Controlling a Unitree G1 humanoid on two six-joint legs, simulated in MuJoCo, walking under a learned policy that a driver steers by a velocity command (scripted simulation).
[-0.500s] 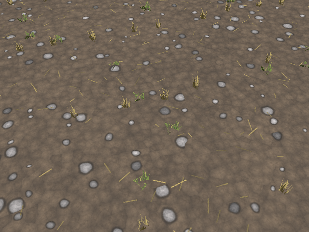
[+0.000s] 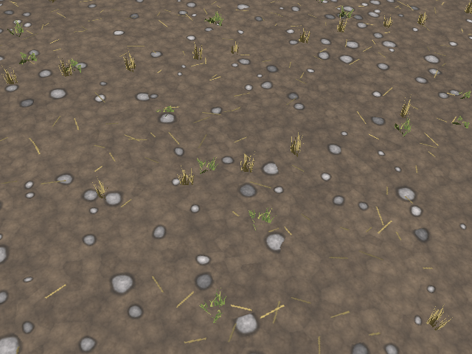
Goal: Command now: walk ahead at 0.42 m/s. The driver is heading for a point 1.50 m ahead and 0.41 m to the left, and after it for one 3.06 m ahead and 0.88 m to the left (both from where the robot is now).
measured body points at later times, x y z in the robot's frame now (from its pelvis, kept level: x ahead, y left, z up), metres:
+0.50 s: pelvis +0.28 -0.05 +0.00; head +0.30 -0.05 +0.44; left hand +0.34 +0.22 -0.13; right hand +0.37 -0.32 -0.13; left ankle +0.29 +0.11 -0.67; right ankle +0.30 -0.13 -0.75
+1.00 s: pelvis +0.57 +0.03 +0.00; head +0.59 +0.04 +0.44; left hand +0.65 +0.31 -0.14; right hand +0.65 -0.24 -0.12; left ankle +0.60 +0.11 -0.75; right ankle +0.54 -0.13 -0.66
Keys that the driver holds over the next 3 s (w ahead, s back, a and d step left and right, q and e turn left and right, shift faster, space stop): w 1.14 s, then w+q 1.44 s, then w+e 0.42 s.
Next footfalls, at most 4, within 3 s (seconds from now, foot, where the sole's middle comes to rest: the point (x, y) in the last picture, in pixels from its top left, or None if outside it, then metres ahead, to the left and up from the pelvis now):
0.28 right None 0.34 -0.13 -0.79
0.82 left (184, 314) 0.64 0.11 -0.79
1.36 right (255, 229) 0.94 -0.12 -0.79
1.88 left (165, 184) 1.15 0.19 -0.79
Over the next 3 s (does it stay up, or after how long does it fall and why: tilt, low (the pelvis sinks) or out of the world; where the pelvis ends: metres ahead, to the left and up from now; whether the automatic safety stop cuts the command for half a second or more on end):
stays up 1.50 0.40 -0.01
